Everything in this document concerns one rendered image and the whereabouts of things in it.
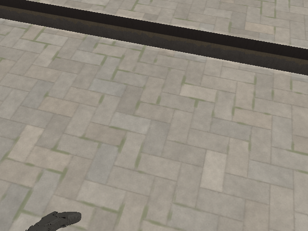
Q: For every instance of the robot left hand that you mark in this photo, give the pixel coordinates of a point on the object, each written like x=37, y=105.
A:
x=55, y=221

